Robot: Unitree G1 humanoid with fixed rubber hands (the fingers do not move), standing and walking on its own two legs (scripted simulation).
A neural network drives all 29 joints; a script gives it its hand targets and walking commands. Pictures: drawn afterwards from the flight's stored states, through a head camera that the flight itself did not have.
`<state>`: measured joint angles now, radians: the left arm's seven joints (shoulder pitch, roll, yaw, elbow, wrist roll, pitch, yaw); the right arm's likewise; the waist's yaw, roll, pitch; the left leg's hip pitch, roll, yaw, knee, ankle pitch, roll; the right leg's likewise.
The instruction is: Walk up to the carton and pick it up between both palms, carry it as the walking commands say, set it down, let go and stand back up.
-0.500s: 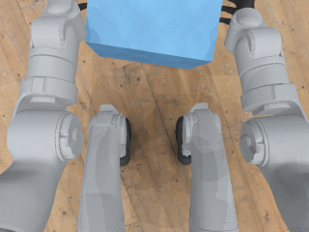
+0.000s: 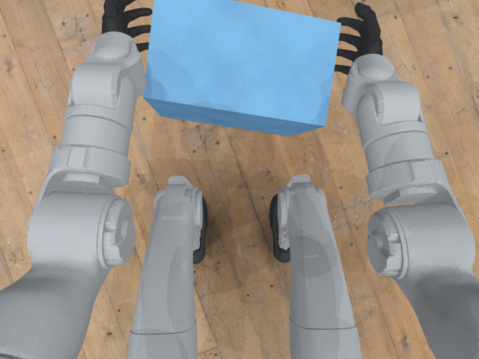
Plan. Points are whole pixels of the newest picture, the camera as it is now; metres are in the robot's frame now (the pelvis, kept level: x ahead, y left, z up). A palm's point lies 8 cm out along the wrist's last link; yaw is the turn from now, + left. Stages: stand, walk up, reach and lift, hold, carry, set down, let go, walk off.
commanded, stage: reach and lift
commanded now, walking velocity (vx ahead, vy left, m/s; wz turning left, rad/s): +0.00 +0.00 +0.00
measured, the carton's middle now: (237, 76) +0.52 +0.00 -0.15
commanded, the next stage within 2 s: none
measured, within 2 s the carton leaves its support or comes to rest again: neither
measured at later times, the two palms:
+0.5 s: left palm (88, 29) +0.50 +0.16 +0.02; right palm (391, 55) +0.48 -0.17 +0.00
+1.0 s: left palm (45, 4) +0.48 +0.16 +0.09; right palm (444, 41) +0.46 -0.17 +0.08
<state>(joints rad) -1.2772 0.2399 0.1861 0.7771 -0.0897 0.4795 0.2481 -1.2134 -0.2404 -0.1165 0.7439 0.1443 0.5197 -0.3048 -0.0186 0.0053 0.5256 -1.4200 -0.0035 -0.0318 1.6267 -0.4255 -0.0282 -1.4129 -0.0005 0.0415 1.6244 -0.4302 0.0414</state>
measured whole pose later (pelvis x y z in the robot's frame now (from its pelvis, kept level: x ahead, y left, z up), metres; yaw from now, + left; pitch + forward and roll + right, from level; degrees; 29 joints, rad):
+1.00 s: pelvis +0.00 +0.00 +0.12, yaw -1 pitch +2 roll +0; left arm -1.10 0.17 0.20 0.78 -0.07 0.48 0.25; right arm -1.03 -0.17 -0.12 0.73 0.09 0.54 -0.30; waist -0.01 0.01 0.52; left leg -0.88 0.00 -0.03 1.13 -0.29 -0.02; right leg -0.87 0.00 0.04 1.12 -0.28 0.04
